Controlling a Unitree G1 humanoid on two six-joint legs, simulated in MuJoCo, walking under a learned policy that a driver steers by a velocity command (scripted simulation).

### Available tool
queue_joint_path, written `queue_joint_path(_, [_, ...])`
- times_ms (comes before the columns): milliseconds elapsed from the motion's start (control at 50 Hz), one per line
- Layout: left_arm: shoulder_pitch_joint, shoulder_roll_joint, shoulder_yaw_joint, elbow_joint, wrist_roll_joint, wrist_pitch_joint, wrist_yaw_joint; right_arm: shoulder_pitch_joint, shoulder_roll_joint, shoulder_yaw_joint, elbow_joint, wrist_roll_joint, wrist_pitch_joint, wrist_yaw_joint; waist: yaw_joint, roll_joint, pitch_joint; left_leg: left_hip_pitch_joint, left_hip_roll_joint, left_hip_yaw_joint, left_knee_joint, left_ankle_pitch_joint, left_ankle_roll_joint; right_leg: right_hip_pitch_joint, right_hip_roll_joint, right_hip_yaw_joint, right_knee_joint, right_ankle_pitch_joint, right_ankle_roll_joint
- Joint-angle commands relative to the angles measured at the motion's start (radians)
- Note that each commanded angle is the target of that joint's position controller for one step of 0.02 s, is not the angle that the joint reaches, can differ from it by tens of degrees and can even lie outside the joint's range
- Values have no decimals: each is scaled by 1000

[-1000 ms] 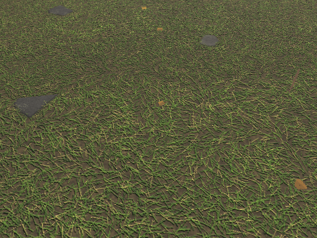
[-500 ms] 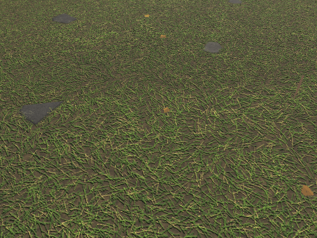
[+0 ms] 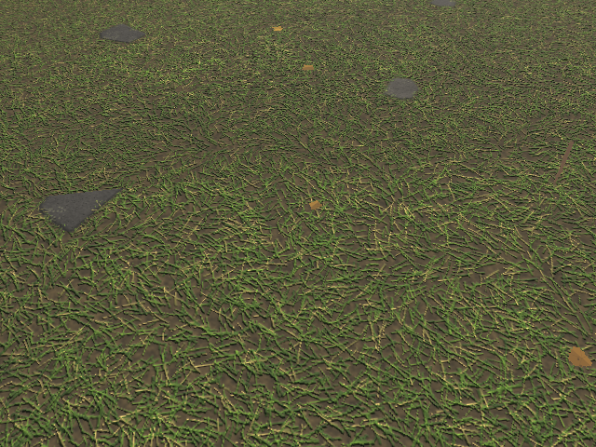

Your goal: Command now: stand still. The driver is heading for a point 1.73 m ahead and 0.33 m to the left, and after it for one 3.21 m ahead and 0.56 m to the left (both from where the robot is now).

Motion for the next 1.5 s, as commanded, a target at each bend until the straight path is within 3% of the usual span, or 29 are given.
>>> queue_joint_path(20, [21, 105, 15, -17, 0, -8, 4, 22, -110, -18, -24, 1, -8, -4, 0, 3, -9, -29, 42, -40, -98, 93, 16, -3, -27, 15, -70, 146, -21])
queue_joint_path(420, [77, 77, -1, 27, -2, -12, 10, 80, -81, -12, 7, 3, -5, -5, -1, 4, 4, -35, 36, -42, -105, 92, 25, -21, -26, 0, -72, 133, -13])
queue_joint_path(460, [100, 59, -4, 40, -5, -11, 12, 103, -86, -16, 20, 8, 0, -10, -3, 28, -4, -38, 26, -49, -132, -183, 41, -37, 13, -44, -40, -83, -20])
queue_joint_path(520, [52, 53, -5, 0, -11, -37, 6, 156, -166, -44, 14, 25, -5, -15, -33, 143, 79, -56, 190, -296, -267, -591, 158, -224, 36, -103, 154, -258, -42])
queue_joint_path(540, [36, 38, -9, -15, -14, -54, -1, 173, -194, -56, 15, 27, -14, -14, -38, 180, 96, -68, 287, -427, -327, -616, 212, -247, 4, -108, 253, -194, -44])
queue_joint_path(580, [29, 49, -2, -25, -23, -80, -16, 144, -184, -60, -7, 20, -30, -10, -22, 154, 121, -84, 348, -494, -357, -533, 247, -293, -53, -75, 357, -211, -65])
queue_joint_path(620, [57, 44, 0, -26, -32, -98, -26, 82, -171, -60, -38, 36, -38, -2, 18, 134, 112, -99, 305, -387, -328, -411, 200, -219, -74, -81, 209, -225, -90])
queue_joint_path(660, [176, 42, 13, 33, -26, -106, -28, 32, -170, -60, -61, 50, -30, 2, 75, 101, 65, -217, 180, -205, -224, -288, 142, 79, 0, -161, -19, -17, -79])
queue_joint_path(680, [252, 52, 22, 62, -20, -102, -29, 26, -148, -54, -69, 46, -31, 4, 96, 55, 42, -269, 131, -144, -115, -221, 120, 181, -6, -126, -47, 7, -71])
queue_joint_path(700, [372, 103, 37, 79, -18, -101, -25, 8, -79, -34, -85, 33, -40, 13, 132, -124, -9, -380, 41, -25, 182, -144, 68, 306, -173, 128, -163, -114, -115])
queue_joint_path(720, [472, 227, 60, 83, -20, -107, -35, 9, -36, -26, -124, 32, -60, 13, 142, -328, -28, -584, -50, 34, 444, -264, 40, 392, -382, 532, -309, -256, -257])
queue_joint_path(740, [414, 175, 42, 73, -6, -123, -39, -12, -76, -34, -133, 48, -73, 14, 106, -205, 31, -669, 11, -55, 637, -285, 55, 318, -441, 634, -335, -375, -307])
queue_joint_path(760, [327, 122, 27, 39, -7, -135, -42, -19, -94, -37, -137, 60, -83, 22, 70, -119, 87, -726, 63, -90, 701, -174, 75, 289, -405, 545, -338, -377, -278])
queue_joint_path(780, [266, 109, 20, 14, -9, -140, -48, -9, -100, -41, -126, 52, -90, 28, 46, -91, 87, -725, 93, -74, 698, -80, 81, 273, -356, 433, -342, -286, -240])
queue_joint_path(840, [262, 61, 0, -3, -4, -125, -51, -39, -110, -55, -127, 27, -95, 41, 35, -88, 63, -642, 131, -29, 575, 83, 55, 243, -253, 179, -352, 100, -172])
queue_joint_path(940, [315, 113, 4, -15, 2, -104, -20, -240, -37, -27, -209, 25, -83, 51, 75, -71, 87, -551, 93, 49, 270, 241, -3, 145, -200, 27, -383, 305, -180])
queue_joint_path(1040, [361, 135, 18, -5, -18, -103, -14, -356, -60, -22, -268, 38, -85, 69, 75, -93, 122, -464, 62, 51, 77, 302, 28, 196, -250, -3, -392, 335, -179])
queue_joint_path(1100, [324, 161, 33, -18, -15, -91, -13, -288, -112, -44, -268, 35, -93, 77, 3, -117, 39, -332, 22, 62, 45, 239, 76, 301, -279, -30, -256, 683, -148])
queue_joint_path(1140, [291, 162, 35, -35, -1, -73, -15, -14, -183, -87, -190, 40, -86, 66, -137, -132, -142, 27, -27, 91, 51, 220, 125, 247, -227, -78, 70, 935, -108])
queue_joint_path(1160, [291, 132, 21, -63, 14, -73, -18, 170, -246, -106, -150, 28, -79, 54, -193, -44, -278, 352, 152, -117, 80, 168, 184, 4, -178, -95, 376, 645, -83])
queue_joint_path(1180, [441, -45, -24, -66, 5, -97, -36, 246, -308, -116, -120, 12, -76, 61, -99, 266, -465, 670, 412, -656, -73, -101, 367, -361, 34, -60, 758, -166, -21])
queue_joint_path(1200, [365, 50, -3, -59, -25, -129, -41, 212, -210, -90, -119, 17, -76, 62, -131, 202, -413, 611, 390, -779, -212, -198, 337, -474, 10, 66, 894, -282, -45])
queue_joint_path(1220, [245, 117, 17, -104, -54, -147, -42, 105, -167, -78, -134, 20, -83, 59, -106, 164, -219, 449, 361, -610, -227, -136, 285, -554, -43, 35, 921, -213, -64])
queue_joint_path(1240, [180, 130, 19, -121, -52, -154, -33, 12, -140, -69, -157, 16, -90, 60, -71, 48, -143, 273, 329, -473, -251, -1, 259, -506, -101, 16, 875, -112, -71])
queue_joint_path(1260, [153, 128, 30, -124, -38, -149, -24, -38, -113, -61, -162, 4, -97, 66, -35, 11, -89, 132, 291, -365, -273, 118, 241, -452, -135, 0, 815, -56, -68])
queue_joint_path(1300, [199, 82, 33, -119, -26, -121, -19, -53, -80, -52, -146, -6, -102, 72, 23, 53, -72, 5, 239, -253, -328, 168, 231, -348, -172, 5, 742, -19, -68])
queue_joint_path(1360, [142, 72, 37, -151, -18, -98, -14, -1, -115, -57, -115, 2, -106, 59, 35, 56, -10, -64, 229, -176, -388, 200, 249, -397, -193, -18, 624, 31, -44])
queue_joint_path(1420, [4, 82, 40, -202, -6, -101, -18, 57, -146, -64, -100, 3, -97, 36, 4, 37, 18, -21, 217, -132, -404, 233, 237, -493, -196, -30, 429, 205, -18])
queue_joint_path(1500, [-155, 59, 27, -246, -13, -113, -36, 136, -166, -66, -81, 16, -88, 24, -49, 38, 28, 15, 181, -54, -397, 263, 195, -431, -141, -85, 170, 380, -14])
